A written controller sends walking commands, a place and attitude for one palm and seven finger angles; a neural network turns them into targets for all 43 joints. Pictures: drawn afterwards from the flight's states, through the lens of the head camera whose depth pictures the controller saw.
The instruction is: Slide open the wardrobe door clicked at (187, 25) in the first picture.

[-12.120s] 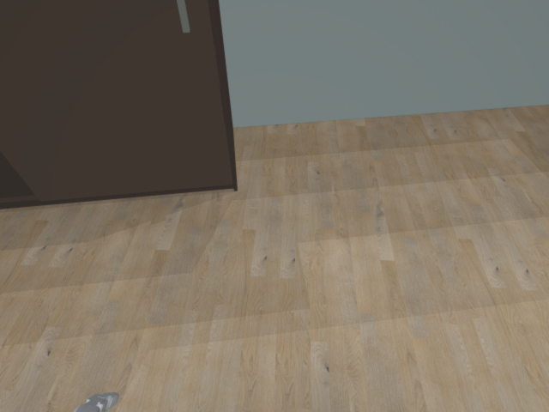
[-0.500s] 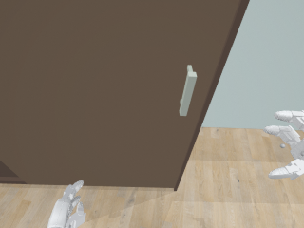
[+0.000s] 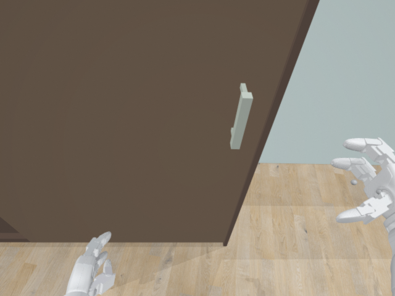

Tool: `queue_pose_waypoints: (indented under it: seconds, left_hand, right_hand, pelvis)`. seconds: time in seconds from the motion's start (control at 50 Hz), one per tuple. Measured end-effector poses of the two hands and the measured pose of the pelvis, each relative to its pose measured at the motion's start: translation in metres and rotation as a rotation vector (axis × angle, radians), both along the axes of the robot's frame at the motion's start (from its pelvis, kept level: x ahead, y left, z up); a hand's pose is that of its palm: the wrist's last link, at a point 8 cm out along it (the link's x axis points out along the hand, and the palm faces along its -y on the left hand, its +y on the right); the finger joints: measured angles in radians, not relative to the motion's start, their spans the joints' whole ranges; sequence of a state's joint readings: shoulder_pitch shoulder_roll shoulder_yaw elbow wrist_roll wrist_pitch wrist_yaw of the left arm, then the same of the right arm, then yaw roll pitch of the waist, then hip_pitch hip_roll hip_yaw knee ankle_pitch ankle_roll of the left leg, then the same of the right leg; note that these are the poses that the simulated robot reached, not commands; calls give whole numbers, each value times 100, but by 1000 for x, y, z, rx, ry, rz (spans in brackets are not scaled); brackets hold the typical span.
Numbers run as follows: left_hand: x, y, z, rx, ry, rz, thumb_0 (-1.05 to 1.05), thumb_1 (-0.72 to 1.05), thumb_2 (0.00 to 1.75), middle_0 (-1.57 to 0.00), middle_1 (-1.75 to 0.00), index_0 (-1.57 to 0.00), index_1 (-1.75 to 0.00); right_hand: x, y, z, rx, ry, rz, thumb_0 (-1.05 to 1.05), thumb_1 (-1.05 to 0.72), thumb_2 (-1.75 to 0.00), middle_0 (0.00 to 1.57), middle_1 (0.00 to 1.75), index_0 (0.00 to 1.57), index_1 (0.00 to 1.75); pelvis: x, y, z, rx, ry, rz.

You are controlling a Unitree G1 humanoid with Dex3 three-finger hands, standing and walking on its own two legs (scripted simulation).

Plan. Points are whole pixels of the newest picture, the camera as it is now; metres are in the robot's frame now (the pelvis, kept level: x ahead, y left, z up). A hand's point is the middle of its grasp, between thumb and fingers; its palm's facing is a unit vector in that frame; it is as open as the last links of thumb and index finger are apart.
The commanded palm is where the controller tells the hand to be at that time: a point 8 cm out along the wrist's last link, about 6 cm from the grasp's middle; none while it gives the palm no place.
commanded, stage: move the hooked fingers beside the handle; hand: right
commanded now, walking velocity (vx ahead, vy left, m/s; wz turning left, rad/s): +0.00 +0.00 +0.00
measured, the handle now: (239, 117) +0.47 -0.08 +0.12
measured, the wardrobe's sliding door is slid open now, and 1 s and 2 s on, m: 0.00 0.00 0.00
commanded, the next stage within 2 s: none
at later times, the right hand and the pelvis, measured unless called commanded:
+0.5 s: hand (321, 162) +0.34 -0.22 +0.14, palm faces +0.01 +1.00 -0.03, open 14.0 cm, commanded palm +0.31 -0.27 +0.14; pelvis +0.01 +0.00 +0.00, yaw +1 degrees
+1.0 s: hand (293, 147) +0.37 -0.18 +0.14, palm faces -0.01 +1.00 -0.01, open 14.0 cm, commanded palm +0.35 -0.23 +0.13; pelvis +0.00 +0.00 +0.00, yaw +1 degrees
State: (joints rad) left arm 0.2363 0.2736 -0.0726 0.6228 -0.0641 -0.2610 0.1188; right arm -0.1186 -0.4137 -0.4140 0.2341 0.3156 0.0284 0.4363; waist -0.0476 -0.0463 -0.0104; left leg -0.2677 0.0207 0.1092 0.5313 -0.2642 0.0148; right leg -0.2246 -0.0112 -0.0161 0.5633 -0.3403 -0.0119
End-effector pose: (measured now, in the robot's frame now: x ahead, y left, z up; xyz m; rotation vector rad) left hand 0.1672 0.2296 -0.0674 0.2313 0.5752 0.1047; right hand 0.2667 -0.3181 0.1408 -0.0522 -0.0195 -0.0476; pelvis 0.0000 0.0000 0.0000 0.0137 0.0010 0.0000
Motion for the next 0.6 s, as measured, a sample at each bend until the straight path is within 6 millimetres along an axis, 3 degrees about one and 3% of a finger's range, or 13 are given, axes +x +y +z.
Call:
queue_pose_waypoints:
  seconds: [0.18,0.6]
  left_hand:
    - [-9,4,-1,-3,20,37,2,90,90,-20,-30,-21,-30]
    - [-18,5,-10,-10,83,70,2,90,90,-20,-30,-21,-30]
  right_hand:
    - [28,18,1,9,-9,34,-1,50,-30,30,120,30,120]
    - [57,50,-5,31,5,46,-1,50,-30,30,120,30,120]
  pelvis:
    - [3,-1,1,-4,12,14]
    - [5,-4,1,-8,24,18]
